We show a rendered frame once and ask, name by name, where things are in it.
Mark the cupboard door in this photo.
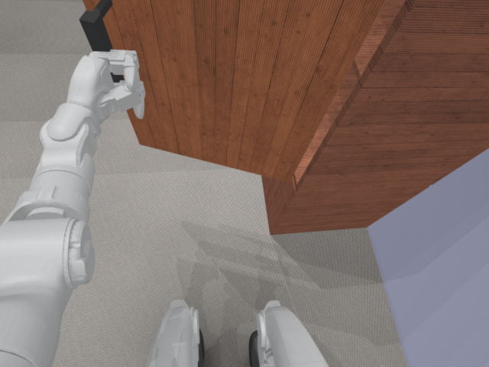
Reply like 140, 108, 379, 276
83, 0, 386, 182

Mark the right robot shin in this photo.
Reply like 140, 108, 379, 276
257, 300, 280, 367

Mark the handle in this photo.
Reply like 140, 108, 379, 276
79, 0, 124, 83

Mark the left robot forearm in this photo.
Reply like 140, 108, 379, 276
0, 103, 102, 228

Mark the right robot thigh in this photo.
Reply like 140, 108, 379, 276
256, 307, 329, 367

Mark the robot left upper arm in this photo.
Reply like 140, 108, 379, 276
0, 218, 96, 367

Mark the robot left hand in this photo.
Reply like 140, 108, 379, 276
66, 50, 146, 124

